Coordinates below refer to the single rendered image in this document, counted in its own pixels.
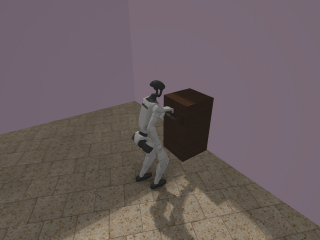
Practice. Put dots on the handle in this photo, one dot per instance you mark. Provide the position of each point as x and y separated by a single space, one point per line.
168 114

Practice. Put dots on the robot right hand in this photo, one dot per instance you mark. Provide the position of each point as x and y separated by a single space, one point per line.
162 156

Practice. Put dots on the left robot foot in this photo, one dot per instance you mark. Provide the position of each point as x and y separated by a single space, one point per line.
146 176

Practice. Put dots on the right robot shin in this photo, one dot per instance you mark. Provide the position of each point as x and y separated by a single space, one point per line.
160 171

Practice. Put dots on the cabinet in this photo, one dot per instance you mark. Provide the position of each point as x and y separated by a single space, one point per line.
192 139

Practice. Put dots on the right robot forearm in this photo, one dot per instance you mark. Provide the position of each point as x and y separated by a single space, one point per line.
155 139

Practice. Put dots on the drawer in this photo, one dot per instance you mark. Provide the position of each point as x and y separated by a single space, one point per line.
175 114

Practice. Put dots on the robot left hand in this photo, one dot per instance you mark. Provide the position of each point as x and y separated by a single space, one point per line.
167 109

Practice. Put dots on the robot right upper arm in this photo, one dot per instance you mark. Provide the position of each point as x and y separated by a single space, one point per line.
157 111

